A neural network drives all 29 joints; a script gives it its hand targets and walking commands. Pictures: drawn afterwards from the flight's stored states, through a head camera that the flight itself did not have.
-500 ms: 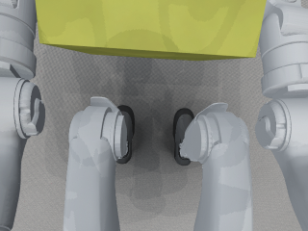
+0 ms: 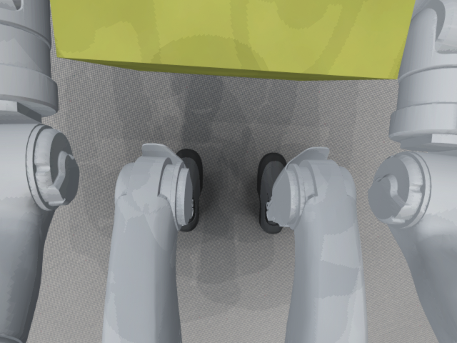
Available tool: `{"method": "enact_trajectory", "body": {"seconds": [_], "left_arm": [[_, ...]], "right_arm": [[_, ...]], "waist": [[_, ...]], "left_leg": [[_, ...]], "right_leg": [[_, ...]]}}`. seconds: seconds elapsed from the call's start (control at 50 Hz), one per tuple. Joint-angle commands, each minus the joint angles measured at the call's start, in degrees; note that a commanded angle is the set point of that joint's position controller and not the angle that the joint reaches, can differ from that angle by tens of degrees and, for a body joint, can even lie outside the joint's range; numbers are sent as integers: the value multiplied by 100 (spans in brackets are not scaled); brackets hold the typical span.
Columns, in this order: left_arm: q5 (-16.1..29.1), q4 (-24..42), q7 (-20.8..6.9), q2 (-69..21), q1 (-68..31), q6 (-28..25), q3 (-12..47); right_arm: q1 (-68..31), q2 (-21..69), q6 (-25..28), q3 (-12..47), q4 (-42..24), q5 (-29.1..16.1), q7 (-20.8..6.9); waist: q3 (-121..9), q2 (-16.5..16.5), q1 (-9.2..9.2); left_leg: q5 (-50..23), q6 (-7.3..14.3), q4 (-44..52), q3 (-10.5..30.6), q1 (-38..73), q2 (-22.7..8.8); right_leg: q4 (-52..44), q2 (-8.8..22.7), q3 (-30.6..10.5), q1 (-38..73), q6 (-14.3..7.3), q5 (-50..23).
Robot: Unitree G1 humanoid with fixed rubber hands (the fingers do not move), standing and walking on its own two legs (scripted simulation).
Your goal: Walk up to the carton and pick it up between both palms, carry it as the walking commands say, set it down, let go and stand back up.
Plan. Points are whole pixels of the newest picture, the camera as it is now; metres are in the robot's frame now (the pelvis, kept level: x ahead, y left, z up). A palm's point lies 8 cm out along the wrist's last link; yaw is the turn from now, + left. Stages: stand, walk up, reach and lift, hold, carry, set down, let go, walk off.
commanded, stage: reach and lift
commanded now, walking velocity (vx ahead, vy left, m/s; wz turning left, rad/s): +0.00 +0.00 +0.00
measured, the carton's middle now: out of the picture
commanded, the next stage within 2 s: none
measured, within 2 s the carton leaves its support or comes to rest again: neither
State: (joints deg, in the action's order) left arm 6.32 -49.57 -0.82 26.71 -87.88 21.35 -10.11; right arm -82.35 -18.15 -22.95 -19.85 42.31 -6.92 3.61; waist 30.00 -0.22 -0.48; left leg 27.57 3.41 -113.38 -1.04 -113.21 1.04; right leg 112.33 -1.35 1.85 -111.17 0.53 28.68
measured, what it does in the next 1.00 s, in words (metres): rises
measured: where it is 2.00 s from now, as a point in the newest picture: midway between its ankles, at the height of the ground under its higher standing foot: (229, 205)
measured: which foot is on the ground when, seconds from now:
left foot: down 0.00-1.00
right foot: down 0.00-1.00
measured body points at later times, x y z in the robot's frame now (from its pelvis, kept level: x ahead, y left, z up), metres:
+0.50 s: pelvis -0.01 -0.01 +0.05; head +0.34 +0.01 +0.32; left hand +0.57 +0.21 -0.04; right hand +0.56 -0.19 -0.05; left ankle +0.15 +0.10 -0.40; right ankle +0.15 -0.12 -0.40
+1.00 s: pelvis -0.02 +0.00 +0.10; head +0.31 +0.01 +0.40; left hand +0.54 +0.21 +0.02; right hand +0.53 -0.18 +0.01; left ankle +0.15 +0.10 -0.40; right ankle +0.15 -0.12 -0.40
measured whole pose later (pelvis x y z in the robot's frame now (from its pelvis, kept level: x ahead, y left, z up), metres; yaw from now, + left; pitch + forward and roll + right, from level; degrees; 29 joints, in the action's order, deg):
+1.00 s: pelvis -0.02 +0.00 +0.10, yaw +1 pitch +21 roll -1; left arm -0.6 -38.1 -5.1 20.9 -76.7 27.1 -16.8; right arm -72.1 -14.3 -27.6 -23.4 32.7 -2.7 0.2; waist 30.0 -0.6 -0.3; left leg 21.6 2.2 -91.7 -0.7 -91.0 1.9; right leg 91.6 -1.6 0.5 -89.9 0.3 22.7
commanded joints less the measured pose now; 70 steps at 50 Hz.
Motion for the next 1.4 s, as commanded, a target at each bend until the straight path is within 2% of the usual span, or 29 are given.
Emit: {"method": "enact_trajectory", "body": {"seconds": [0.0, 0.08, 0.1, 0.14, 0.16, 0.2, 0.22, 0.3, 0.32, 0.36, 0.38, 0.42, 0.5, 0.52, 0.58, 0.66, 0.68, 0.7, 0.78, 0.86, 0.9, 0.92, 0.98, 1.02, 1.06, 1.16, 1.22, 1.26, 1.38], "left_arm": [[756, 2524, -1355, -5636, -3927, 92, 2185], [615, 2815, -1269, -5099, -4056, 40, 2078], [725, 2842, -1285, -5314, -4272, 25, 2188], [549, 2299, -1359, -5497, -3532, 169, 2058], [725, 3277, -1401, -5621, -3934, 114, 2328], [493, 2624, -1456, -5423, -3778, 178, 2054], [472, 2666, -1483, -5394, -3952, 221, 2028], [363, 2022, -1651, -5682, -3349, 292, 1751], [470, 2406, -1652, -5700, -3649, 265, 1892], [638, 2910, -1660, -5720, -3601, 297, 2021], [265, 1418, -1682, -5724, -3146, 412, 1573], [370, 2620, -1683, -5684, -3701, 272, 1809], [240, 2245, -1670, -5738, -3360, 358, 1869], [466, 2971, -1669, -5799, -3578, 285, 2111], [228, 2208, -1691, -5719, -3200, 386, 1800], [381, 2867, -1678, -6090, -2871, 306, 2079], [166, 2161, -1737, -5898, -3051, 357, 1787], [482, 3297, -1746, -6124, -3302, 286, 2284], [467, 3245, -1743, -5802, -3500, 341, 2269], [163, 2099, -1787, -6277, -2744, 419, 1922], [352, 2875, -1771, -6433, -3014, 303, 2249], [131, 2257, -1749, -6076, -2984, 323, 1839], [599, 3369, -1682, -6169, -3266, 269, 2253], [306, 2330, -1694, -6178, -2646, 325, 2024], [535, 3101, -1676, -6424, -2941, 282, 2354], [425, 3385, -1653, -6263, -2833, 303, 2389], [405, 3203, -1624, -6251, -2987, 257, 2392], [-20, 1946, -1637, -6229, -2377, 449, 1871], [137, 2281, -1915, -6758, -1894, 265, 1977]], "right_arm": [[-4972, 5275, 122, 2794, -2386, -962, -1371], [-4572, 5337, -11, 2841, -2044, -786, -1359], [-4265, 5652, -7, 2870, -1776, -782, -1355], [-4039, 5506, -63, 2445, -1456, -575, -1393], [-4189, 5567, -26, 2695, -2257, -693, -1389], [-4292, 5480, -117, 2583, -1846, -628, -1495], [-3916, 5477, -195, 2366, -1480, -449, -1502], [-4069, 5739, -155, 2511, -1691, -412, -1509], [-4202, 5712, -159, 2485, -1955, -454, -1490], [-4039, 5586, -213, 2665, -2425, -487, -1482], [-4152, 5600, -233, 2390, -1474, -370, -1517], [-4279, 5731, -246, 2656, -1942, -474, -1564], [-4003, 5791, -228, 2677, -1820, -527, -1599], [-4285, 6106, -181, 3076, -2733, -799, -1553], [-3818, 5962, -279, 2764, -1834, -485, -1590], [-4006, 6092, -202, 3047, -2825, -686, -1522], [-3785, 5830, -269, 2664, -1754, -373, -1572], [-3682, 6220, -218, 3035, -2664, -586, -1527], [-3380, 6108, -335, 2881, -2381, -533, -1548], [-3323, 5856, -287, 2454, -1630, -198, -1685], [-3449, 6213, -210, 2933, -2512, -528, -1758], [-3588, 6198, -349, 2667, -1587, -324, -1795], [-4142, 6356, -219, 3420, -3265, -747, -1643], [-3765, 6023, -227, 3002, -2471, -476, -1647], [-3050, 6252, -261, 2997, -2365, -313, -1647], [-3447, 6201, -235, 3192, -2779, -558, -1783], [-3268, 6237, -199, 3271, -2567, -610, -1732], [-3406, 6050, -300, 2968, -2014, -297, -1764], [-2567, 6722, -250, 2904, -1918, -155, -1935]], "waist": [[-13459, -675, -97], [-13211, -176, 97], [-13113, -109, -117], [-12610, -444, 160], [-13663, -403, 216], [-12908, -348, -48], [-12774, -312, 283], [-12511, -40, 1], [-13229, -20, 395], [-13891, 46, 306], [-12187, -226, -36], [-13228, 59, 91], [-13075, -252, 74], [-14025, -46, -248], [-12989, -19, -179], [-14192, -60, -4], [-12864, -173, 2], [-14453, -363, 65], [-13874, -75, 122], [-12387, -472, 306], [-13855, -460, 147], [-12861, -87, 142], [-14627, 249, -79], [-13271, 62, 144], [-13712, 12, 310], [-14133, -13, 221], [-13560, -321, -221], [-12523, -40, -88], [-12779, 114, 133]], "left_leg": [[-2384, -193, 1103, 38, 5691, 499], [-2287, -82, 1258, -26, 5251, 519], [-2038, -71, 1338, -36, 5129, 496], [-1918, -138, 1550, -14, 4993, 508], [-2115, -159, 1508, -20, 5540, 548], [-1475, -98, 1728, 25, 5257, 517], [-1509, -172, 1702, -10, 5133, 486], [-1202, -98, 1812, -159, 4569, 574], [-1560, -86, 1873, -45, 5064, 574], [-1713, -185, 2028, -46, 5467, 602], [-917, -127, 2115, -82, 4642, 553], [-1458, -84, 2104, 5, 5211, 545], [-1497, -116, 2286, -71, 5296, 601], [-1804, -89, 2247, -130, 5718, 648], [-1228, -113, 2519, -31, 5175, 619], [-1835, -101, 2640, -69, 5957, 627], [-1196, -74, 2621, -69, 5048, 620], [-1680, -165, 2656, -204, 6098, 726], [-1370, -145, 2879, -57, 5968, 664], [-718, -129, 3186, 158, 5796, 603], [-1379, -175, 3124, 30, 6490, 626], [-887, -117, 3253, 166, 6023, 525], [-1788, -64, 3193, 30, 6714, 674], [-1251, -78, 3401, 111, 6475, 647], [-1430, -93, 3488, 292, 6887, 598], [-1564, -142, 3628, 247, 7354, 628], [-1325, -90, 3666, 103, 7130, 662], [-508, -74, 3991, 228, 6761, 578], [-997, -74, 4248, 222, 7129, 543]], "right_leg": [[-832, -569, 435, 3380, -154, -1779], [-1033, -549, 280, 3772, -73, -1989], [-1027, -581, 347, 3808, -106, -1798], [-1238, -611, 351, 3378, -120, -1504], [-1268, -630, 300, 4097, -107, -1820], [-1361, -557, 286, 3541, -95, -1174], [-1485, -569, 322, 3608, -129, -1293], [-1696, -592, 274, 4051, -78, -1181], [-1653, -562, 274, 4416, -54, -1548], [-1784, -570, 303, 4922, -44, -1691], [-1842, -559, 343, 3750, -67, -804], [-1821, -522, 246, 4443, -8, -1289], [-2000, -602, 218, 4327, -43, -1398], [-1984, -659, 199, 4993, 2, -1727], [-2251, -619, 154, 4749, -41, -1175], [-2285, -673, 142, 5512, 46, -1860], [-2318, -590, 73, 4700, 3, -1194], [-2431, -668, 111, 5671, -37, -1689], [-2656, -722, 181, 5501, -39, -1406], [-2735, -623, 237, 4285, -112, -650], [-2808, -673, 174, 5023, -84, -1249], [-2896, -579, 195, 4458, -44, -718], [-2980, -737, 95, 6105, 41, -1622], [-3157, -677, 125, 5170, 13, -1043], [-3116, -681, 173, 5484, -36, -1280], [-3292, -701, 211, 5781, -19, -1413], [-3401, -668, 2, 5650, -43, -1185], [-3691, -570, 12, 5201, 9, -465], [-3953, -562, -25, 5716, -10, -962]]}}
